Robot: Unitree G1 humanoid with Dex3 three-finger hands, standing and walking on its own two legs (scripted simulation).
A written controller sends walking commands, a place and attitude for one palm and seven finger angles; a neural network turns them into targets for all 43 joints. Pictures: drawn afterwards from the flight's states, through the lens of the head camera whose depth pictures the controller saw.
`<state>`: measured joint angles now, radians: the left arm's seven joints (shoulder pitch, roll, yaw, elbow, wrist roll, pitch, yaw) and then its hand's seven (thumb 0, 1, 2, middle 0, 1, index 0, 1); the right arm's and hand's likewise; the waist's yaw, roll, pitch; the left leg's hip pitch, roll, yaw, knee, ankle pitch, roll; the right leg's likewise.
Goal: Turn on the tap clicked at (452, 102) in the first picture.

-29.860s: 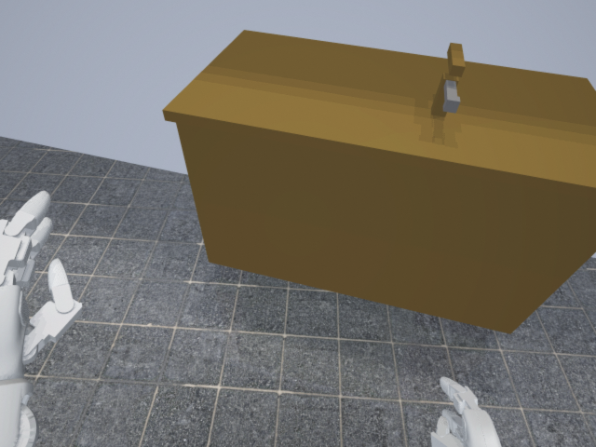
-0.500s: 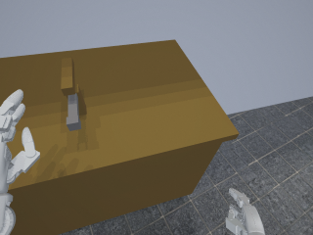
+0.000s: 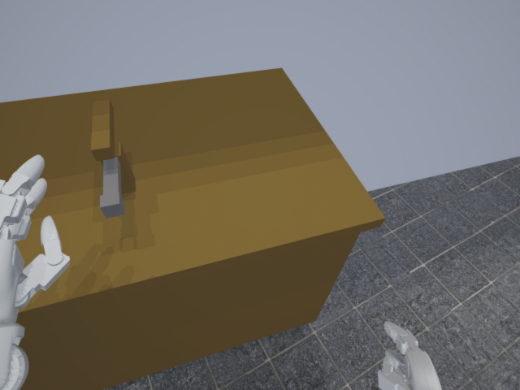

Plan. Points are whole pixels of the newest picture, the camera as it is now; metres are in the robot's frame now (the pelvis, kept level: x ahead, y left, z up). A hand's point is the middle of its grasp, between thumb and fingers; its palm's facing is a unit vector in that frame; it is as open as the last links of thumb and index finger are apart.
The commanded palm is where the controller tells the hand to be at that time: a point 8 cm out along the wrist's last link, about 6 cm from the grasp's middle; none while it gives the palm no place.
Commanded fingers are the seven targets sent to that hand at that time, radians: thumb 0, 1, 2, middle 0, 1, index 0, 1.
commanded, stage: look again from close up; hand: left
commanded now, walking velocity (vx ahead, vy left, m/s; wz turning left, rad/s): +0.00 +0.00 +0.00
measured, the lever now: (112, 205) +0.35 +0.27 +0.08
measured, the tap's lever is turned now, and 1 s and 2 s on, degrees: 0 0 0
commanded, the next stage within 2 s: turn the palm inward beside the body in 0.14 s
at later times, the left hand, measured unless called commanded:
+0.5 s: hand (66, 256) +0.23 +0.25 +0.14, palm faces +0.32 -0.87 -0.38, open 7.4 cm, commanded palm +0.16 +0.29 +0.17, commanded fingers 0.00 0.90 0.90 -0.20 -0.30 -0.20 -0.30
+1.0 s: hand (84, 275) +0.20 +0.22 +0.15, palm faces +0.46 -0.83 -0.30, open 7.5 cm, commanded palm +0.14 +0.26 +0.16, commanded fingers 0.00 0.90 0.90 -0.20 -0.30 -0.20 -0.30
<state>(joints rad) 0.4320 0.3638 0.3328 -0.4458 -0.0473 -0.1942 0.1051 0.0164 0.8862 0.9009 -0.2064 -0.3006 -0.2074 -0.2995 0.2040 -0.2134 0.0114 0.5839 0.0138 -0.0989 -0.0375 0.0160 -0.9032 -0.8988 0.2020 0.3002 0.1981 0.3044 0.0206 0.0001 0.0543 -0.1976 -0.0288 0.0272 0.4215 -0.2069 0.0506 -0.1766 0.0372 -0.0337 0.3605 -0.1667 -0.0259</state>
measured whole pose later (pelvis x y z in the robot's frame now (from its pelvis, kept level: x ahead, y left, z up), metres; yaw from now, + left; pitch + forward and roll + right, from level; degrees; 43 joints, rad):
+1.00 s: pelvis +0.01 -0.05 -0.02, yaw +3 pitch +0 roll +0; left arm 0.36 0.36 0.35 -0.38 -0.19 0.01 0.07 0.02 0.89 0.90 -0.21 -0.30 -0.21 -0.30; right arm 0.18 -0.24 0.04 0.65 0.04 -0.18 -0.07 0.02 -0.90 -0.90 0.20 0.30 0.20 0.30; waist 0.06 0.05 -0.05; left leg -0.35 -0.01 -0.04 0.67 -0.33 -0.02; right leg -0.33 0.06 -0.09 0.65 -0.34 -0.09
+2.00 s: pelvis +0.00 -0.04 -0.02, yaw +5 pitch -1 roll +0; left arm 0.51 0.24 0.23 -0.54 -0.24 0.13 0.17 0.02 0.89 0.90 -0.20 -0.30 -0.20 -0.30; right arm 0.19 -0.25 0.06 0.65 0.06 -0.29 -0.09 0.02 -0.90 -0.90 0.20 0.30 0.20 0.30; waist 0.09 0.07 -0.06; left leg -0.34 -0.03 -0.06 0.68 -0.32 0.00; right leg -0.31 0.04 -0.12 0.66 -0.34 -0.08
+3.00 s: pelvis +0.00 -0.05 -0.02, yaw +5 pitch -1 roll +0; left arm 0.38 0.25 0.28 -0.37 -0.26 0.13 0.16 0.02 0.89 0.90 -0.20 -0.30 -0.20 -0.30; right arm 0.19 -0.25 0.05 0.68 0.06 -0.27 -0.10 0.02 -0.90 -0.90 0.20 0.30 0.20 0.30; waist 0.07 0.06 -0.06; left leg -0.33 -0.02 -0.06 0.65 -0.31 -0.02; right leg -0.31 0.05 -0.12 0.64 -0.33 -0.10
